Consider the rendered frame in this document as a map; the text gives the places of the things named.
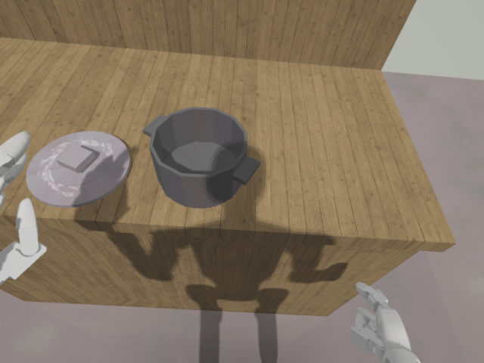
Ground knob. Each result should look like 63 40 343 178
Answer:
56 144 95 173

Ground table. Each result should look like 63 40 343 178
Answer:
0 0 456 316

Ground lid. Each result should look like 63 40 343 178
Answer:
26 131 131 208

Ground pot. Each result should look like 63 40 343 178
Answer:
143 107 260 208

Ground right robot hand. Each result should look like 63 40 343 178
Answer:
351 282 411 361

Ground left robot hand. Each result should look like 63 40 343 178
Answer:
0 131 47 285

